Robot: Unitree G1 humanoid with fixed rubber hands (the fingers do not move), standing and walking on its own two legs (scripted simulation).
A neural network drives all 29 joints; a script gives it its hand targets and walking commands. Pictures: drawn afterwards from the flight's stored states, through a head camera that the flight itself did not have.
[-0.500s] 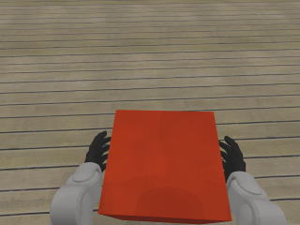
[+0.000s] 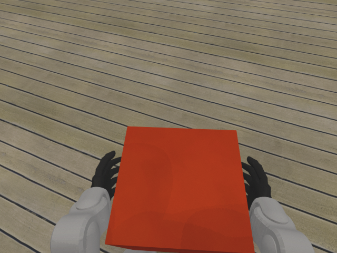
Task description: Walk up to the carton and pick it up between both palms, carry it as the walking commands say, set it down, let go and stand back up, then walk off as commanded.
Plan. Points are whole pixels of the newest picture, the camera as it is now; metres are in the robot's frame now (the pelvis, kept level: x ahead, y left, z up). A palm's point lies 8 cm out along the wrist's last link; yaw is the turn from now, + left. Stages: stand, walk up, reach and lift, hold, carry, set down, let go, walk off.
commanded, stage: carry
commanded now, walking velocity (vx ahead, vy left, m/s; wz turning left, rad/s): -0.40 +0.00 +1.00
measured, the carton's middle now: (178, 197) +0.25 -0.01 +0.01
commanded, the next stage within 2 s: none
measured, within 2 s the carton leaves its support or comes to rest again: neither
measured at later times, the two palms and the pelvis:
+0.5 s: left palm out of the picture +0.07 +0.18 +0.08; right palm (215, 196) +0.22 -0.08 +0.09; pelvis -0.06 -0.07 +0.01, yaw +30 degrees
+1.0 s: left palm out of the picture -0.22 +0.06 +0.12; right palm out of the picture +0.04 -0.10 +0.12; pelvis -0.22 -0.21 +0.03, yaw +58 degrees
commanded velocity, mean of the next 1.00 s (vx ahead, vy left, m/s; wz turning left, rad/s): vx -0.40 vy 0.00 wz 1.00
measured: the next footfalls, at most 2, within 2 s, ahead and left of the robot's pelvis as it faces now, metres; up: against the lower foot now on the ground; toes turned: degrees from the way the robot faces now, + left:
right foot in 0.04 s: +0.08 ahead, -0.15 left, +0.00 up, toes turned -5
left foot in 0.42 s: -0.05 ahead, +0.05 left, +0.00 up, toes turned +37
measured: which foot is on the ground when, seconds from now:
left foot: down 0.00-0.04, up 0.06-0.40, down 0.42-0.80, up 0.82-1.00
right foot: up 0.00-0.02, down 0.04-0.42, up 0.44-0.76, down 0.78-1.00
